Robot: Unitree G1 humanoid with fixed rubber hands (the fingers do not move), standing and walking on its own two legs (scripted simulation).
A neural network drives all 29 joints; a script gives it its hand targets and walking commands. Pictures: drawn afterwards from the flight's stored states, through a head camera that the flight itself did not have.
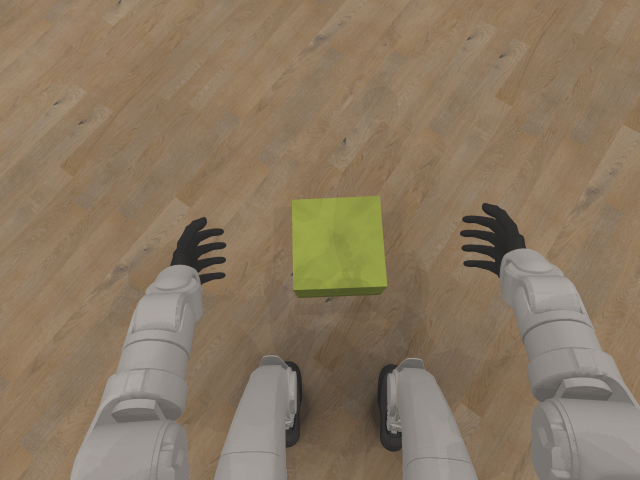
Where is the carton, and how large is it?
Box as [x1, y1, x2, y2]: [292, 196, 386, 297]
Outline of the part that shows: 379,196 292,200 293,290 298,297 361,295 381,293 386,286 386,276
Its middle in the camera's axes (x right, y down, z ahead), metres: +0.04 +0.02 +1.06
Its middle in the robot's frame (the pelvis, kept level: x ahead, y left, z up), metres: +0.52 +0.01 -0.62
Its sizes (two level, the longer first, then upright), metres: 0.240 0.232 0.143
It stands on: the floor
